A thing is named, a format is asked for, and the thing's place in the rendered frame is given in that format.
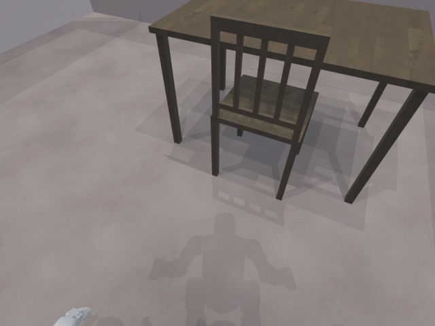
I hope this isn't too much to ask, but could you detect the table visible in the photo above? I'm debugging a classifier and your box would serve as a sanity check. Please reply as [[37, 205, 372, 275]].
[[148, 0, 435, 204]]

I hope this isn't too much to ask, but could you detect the left robot hand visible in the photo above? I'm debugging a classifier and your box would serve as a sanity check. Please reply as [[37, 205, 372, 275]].
[[54, 307, 91, 326]]

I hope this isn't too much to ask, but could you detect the chair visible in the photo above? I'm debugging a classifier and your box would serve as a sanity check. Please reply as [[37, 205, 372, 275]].
[[211, 14, 331, 200]]

